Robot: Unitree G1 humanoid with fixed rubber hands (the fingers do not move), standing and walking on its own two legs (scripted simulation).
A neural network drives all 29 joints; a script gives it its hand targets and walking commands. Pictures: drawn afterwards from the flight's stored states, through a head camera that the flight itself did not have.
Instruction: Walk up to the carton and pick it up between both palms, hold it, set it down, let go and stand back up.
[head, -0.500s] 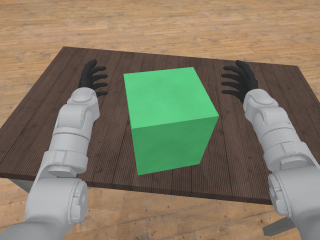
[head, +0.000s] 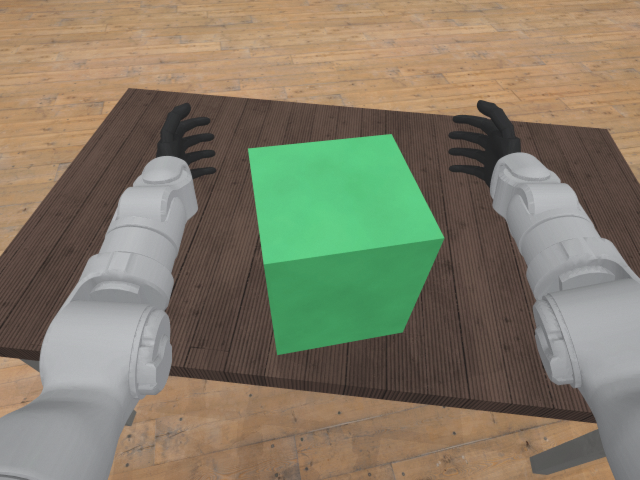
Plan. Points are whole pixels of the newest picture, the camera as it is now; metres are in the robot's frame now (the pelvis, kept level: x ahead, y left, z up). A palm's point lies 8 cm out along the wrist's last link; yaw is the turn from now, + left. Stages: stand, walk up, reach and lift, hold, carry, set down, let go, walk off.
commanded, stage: reach and lift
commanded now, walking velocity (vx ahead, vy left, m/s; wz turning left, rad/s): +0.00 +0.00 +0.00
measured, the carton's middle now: (332, 248) +0.45 +0.01 +0.00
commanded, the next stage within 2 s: none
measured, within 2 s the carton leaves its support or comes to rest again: neither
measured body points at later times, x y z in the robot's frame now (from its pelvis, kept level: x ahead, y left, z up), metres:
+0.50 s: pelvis +0.01 +0.00 +0.00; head +0.10 +0.01 +0.44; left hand +0.46 +0.22 +0.05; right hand +0.50 -0.18 +0.09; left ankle +0.02 +0.17 -0.74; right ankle -0.04 -0.08 -0.74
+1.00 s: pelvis +0.03 -0.01 +0.00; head +0.14 -0.02 +0.43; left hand +0.48 +0.18 +0.03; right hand +0.52 -0.17 +0.06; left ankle +0.02 +0.17 -0.73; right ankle -0.04 -0.08 -0.73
